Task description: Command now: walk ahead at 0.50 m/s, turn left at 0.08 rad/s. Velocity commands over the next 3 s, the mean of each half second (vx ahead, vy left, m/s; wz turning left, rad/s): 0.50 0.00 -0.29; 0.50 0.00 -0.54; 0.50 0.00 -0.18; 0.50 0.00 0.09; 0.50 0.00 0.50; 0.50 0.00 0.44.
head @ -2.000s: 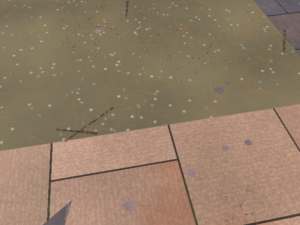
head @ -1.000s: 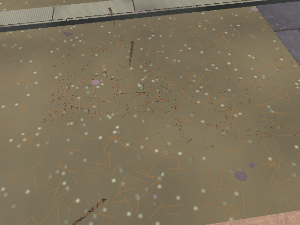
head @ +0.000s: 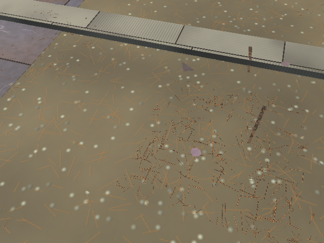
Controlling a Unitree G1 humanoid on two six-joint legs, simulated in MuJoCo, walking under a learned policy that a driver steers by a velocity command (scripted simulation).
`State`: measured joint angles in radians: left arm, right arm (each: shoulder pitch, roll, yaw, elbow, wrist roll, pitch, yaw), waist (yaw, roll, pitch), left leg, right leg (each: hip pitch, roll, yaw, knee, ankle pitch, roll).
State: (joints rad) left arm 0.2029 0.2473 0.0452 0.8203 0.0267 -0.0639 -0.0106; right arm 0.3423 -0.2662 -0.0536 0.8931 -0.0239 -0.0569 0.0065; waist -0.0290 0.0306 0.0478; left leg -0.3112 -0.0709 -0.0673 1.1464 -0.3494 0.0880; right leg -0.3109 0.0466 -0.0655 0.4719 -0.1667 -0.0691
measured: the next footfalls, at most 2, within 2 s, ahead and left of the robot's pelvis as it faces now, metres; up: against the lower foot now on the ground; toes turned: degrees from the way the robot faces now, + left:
left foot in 0.38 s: +0.36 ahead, +0.10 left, +0.00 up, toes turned -9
right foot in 0.92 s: +0.55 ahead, -0.18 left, +0.00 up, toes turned -33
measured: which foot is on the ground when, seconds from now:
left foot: up 0.00-0.36, down 0.38-0.92, up 0.94-1.00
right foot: down 0.00-0.38, up 0.40-0.90, down 0.92-1.00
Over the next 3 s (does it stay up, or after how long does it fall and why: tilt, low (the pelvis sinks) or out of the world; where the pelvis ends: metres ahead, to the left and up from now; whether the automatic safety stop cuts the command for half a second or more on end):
stays up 1.43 -0.49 0.01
